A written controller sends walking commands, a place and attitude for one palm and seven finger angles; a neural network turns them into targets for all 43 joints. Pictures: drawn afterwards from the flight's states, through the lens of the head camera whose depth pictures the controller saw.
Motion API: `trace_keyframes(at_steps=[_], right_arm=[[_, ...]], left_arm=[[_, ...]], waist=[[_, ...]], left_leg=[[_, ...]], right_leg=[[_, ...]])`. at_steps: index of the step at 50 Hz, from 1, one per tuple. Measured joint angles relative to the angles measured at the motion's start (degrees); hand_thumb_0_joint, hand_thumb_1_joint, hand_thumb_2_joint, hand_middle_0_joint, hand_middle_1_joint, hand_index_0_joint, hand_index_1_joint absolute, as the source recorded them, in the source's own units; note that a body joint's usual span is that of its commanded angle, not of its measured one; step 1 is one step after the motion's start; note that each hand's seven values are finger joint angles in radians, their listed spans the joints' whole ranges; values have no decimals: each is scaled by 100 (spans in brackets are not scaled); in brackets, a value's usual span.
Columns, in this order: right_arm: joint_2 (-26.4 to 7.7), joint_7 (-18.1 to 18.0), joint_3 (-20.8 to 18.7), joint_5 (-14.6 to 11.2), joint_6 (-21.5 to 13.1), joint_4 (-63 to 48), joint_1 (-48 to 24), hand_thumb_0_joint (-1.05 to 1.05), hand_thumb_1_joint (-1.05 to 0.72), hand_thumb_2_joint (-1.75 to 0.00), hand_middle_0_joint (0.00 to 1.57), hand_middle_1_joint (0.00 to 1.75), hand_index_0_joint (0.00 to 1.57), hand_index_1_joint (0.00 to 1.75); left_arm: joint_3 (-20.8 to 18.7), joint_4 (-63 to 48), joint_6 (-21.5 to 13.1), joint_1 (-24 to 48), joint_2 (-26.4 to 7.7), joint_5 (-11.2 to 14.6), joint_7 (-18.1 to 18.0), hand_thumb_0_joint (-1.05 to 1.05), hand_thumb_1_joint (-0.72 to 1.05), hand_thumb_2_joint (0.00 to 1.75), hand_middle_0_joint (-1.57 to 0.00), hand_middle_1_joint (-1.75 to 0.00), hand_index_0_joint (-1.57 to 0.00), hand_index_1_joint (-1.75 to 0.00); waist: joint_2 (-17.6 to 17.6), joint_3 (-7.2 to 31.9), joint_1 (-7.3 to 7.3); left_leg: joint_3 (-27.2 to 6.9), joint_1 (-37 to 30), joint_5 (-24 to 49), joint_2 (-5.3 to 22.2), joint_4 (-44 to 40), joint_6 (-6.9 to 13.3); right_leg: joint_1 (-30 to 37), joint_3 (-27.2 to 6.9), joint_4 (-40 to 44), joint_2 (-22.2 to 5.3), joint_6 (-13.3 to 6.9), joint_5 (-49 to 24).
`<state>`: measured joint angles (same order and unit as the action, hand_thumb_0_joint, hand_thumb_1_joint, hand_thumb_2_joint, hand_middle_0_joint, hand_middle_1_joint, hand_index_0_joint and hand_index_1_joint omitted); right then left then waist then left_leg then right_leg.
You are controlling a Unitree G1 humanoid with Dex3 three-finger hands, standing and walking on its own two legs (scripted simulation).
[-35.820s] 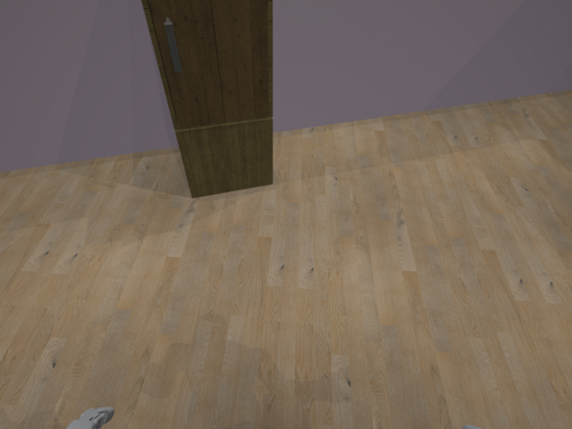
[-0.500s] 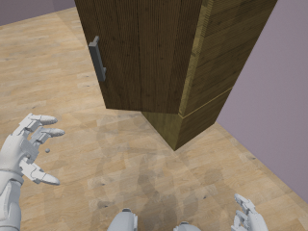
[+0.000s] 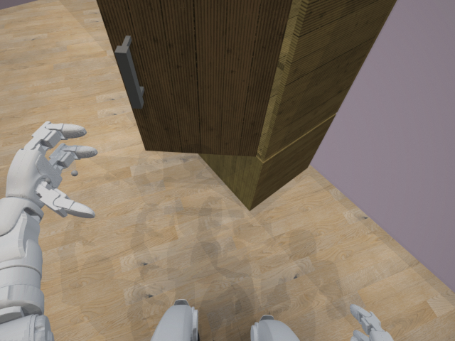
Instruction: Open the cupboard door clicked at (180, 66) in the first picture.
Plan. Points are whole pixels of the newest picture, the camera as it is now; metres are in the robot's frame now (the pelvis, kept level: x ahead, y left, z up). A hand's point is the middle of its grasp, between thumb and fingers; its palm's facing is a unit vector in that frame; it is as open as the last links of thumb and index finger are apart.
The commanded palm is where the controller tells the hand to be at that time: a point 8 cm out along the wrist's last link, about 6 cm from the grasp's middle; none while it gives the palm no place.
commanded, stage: move the hooked fingers beside the handle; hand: left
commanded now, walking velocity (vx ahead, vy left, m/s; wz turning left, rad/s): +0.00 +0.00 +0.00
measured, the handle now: (133, 73) +0.64 +0.24 +0.06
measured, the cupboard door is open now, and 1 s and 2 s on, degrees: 49 49 49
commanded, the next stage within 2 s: none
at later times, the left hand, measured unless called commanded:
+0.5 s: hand (85, 130) +0.46 +0.28 +0.07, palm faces +0.01 -1.00 +0.00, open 14.0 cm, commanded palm +0.45 +0.33 +0.06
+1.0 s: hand (90, 99) +0.54 +0.30 +0.06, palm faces +0.01 -1.00 +0.00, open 14.0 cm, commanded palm +0.55 +0.32 +0.05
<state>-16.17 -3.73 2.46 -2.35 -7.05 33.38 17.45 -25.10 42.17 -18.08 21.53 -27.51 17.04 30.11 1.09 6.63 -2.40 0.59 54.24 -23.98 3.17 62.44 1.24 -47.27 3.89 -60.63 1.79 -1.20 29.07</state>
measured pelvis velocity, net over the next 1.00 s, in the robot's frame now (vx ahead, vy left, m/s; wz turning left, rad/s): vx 0.00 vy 0.02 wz -0.06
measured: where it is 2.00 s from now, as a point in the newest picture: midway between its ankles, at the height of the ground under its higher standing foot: outside the picture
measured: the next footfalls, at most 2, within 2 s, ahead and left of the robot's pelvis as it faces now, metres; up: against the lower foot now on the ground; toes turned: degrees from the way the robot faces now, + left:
none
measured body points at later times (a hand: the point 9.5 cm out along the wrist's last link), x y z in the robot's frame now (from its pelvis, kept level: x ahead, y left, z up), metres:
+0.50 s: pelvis +0.00 +0.01 -0.01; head +0.12 +0.04 +0.42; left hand +0.45 +0.33 +0.07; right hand +0.05 -0.27 -0.11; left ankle +0.06 +0.11 -0.66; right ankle +0.00 -0.11 -0.66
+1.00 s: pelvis +0.00 +0.02 -0.03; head +0.18 +0.06 +0.38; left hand +0.54 +0.35 +0.07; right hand -0.01 -0.26 -0.12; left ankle +0.06 +0.11 -0.66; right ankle +0.00 -0.11 -0.66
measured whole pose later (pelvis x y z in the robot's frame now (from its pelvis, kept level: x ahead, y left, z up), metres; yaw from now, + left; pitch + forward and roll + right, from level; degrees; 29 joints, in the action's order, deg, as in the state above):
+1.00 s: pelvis +0.00 +0.02 -0.03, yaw -3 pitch +27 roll -7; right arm -17.2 -3.3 5.8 -0.6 2.4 34.8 20.9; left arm -30.5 75.5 -16.9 63.3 -51.6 3.3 28.8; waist 1.7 4.9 -12.5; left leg -1.3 73.3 -26.2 5.0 71.7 2.6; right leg -64.4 5.2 -66.3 3.7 0.0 29.4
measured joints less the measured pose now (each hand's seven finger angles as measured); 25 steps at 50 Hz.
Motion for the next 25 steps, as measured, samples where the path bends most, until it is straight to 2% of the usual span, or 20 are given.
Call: trace_keyframes(at_steps=[9, 25], right_arm=[[-13, 38, -19, 32, 214, 153, 99, 1, -90, -90, 20, 30, 21, 30], [-50, 81, 21, 90, 613, 227, 228, 1, -90, -90, 20, 30, 21, 30]], left_arm=[[-113, 760, -295, 771, -177, -251, -110, -1, -50, 30, -30, -120, -30, -120], [-436, 2230, -360, 2190, -945, -671, -85, -1, -50, 30, -30, -120, -30, -120]], waist=[[-27, -29, -99], [-41, -1, -410]], left_leg=[[3, 257, -45, 7, 139, 31], [6, 779, -126, 96, 391, 53]], right_leg=[[-241, -7, -106, 4, 29, 25], [-753, -26, -287, 85, 46, 44]])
